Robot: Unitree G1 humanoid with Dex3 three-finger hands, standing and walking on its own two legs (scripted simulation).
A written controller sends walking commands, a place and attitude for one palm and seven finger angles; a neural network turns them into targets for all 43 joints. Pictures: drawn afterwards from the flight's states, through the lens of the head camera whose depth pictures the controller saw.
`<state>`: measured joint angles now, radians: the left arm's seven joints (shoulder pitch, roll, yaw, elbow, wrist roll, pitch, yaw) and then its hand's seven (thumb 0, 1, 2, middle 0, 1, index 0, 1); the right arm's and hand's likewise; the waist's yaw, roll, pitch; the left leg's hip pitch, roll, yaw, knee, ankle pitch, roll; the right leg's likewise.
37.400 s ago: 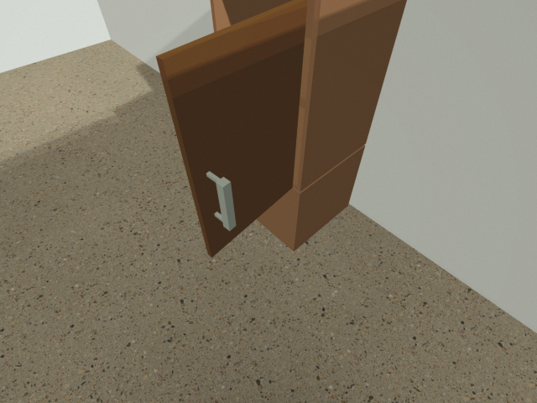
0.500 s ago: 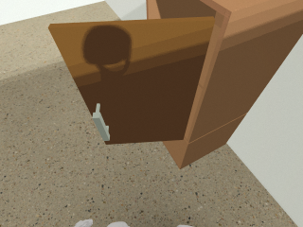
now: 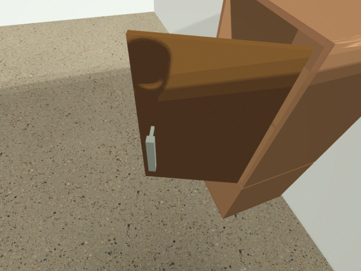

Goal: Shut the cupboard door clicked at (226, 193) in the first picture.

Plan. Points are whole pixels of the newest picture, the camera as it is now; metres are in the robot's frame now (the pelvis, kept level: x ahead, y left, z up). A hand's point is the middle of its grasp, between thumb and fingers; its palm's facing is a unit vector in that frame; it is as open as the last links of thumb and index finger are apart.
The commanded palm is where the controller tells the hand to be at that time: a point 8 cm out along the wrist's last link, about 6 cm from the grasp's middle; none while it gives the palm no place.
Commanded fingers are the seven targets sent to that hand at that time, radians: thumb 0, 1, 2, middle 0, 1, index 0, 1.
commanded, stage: come to a stop and stand still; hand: left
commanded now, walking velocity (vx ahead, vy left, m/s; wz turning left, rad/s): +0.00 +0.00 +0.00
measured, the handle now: (152, 149) +0.47 +0.13 -0.10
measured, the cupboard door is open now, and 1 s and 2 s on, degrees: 66 66 66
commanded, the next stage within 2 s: look again from close up in 0.60 s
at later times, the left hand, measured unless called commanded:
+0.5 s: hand out of the picture +0.00 +0.19 -0.17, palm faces -0.02 -0.98 -0.18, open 7.3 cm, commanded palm none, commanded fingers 0.00 0.90 0.90 -0.20 -0.30 -0.20 -0.30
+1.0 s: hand out of the picture -0.01 +0.23 -0.17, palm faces +0.01 -0.96 -0.27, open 7.3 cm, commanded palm none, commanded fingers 0.00 0.90 0.90 -0.20 -0.30 -0.20 -0.30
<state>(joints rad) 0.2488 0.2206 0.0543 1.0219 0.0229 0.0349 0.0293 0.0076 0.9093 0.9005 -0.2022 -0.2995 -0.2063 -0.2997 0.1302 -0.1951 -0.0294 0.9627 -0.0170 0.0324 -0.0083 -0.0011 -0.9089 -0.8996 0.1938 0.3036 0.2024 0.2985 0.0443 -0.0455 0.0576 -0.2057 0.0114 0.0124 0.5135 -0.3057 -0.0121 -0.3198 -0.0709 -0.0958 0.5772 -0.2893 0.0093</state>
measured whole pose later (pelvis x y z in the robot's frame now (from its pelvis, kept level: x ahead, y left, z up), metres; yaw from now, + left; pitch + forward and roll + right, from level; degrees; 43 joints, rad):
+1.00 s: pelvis -0.05 +0.03 +0.00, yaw -1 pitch -3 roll +0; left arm 0.29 0.24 0.01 1.03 0.02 -0.01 0.03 0.01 0.91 0.90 -0.20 -0.30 -0.21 -0.30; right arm 0.23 -0.22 -0.04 1.02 -0.02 -0.02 -0.02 0.00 -0.91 -0.90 0.20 0.30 0.20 0.30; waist 0.00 0.00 0.00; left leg -0.24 -0.01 0.04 0.55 -0.26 0.03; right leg -0.21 -0.01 0.00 0.54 -0.29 0.01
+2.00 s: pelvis -0.01 +0.00 -0.01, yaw +2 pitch -1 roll -2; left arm 0.40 0.13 0.03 1.07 0.03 0.02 0.02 0.01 0.91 0.90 -0.20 -0.30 -0.20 -0.30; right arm 0.30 -0.13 -0.04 1.08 -0.03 -0.02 -0.04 0.00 -0.91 -0.90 0.19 0.30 0.20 0.30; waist 0.00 -0.05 0.02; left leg -0.30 0.04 0.14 0.63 -0.29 0.05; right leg -0.21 0.01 -0.11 0.63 -0.40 -0.03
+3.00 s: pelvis +0.02 -0.06 -0.01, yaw +1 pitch -5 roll -1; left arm 0.31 0.20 0.02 0.99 0.02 0.02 0.05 0.01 0.91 0.90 -0.20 -0.30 -0.21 -0.30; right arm 0.19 -0.16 -0.03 0.90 -0.02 0.00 -0.01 0.00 -0.92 -0.90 0.20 0.30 0.20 0.30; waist 0.02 -0.01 0.05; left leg -0.29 -0.05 0.10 0.64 -0.28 0.12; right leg -0.25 -0.08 0.00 0.73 -0.44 0.02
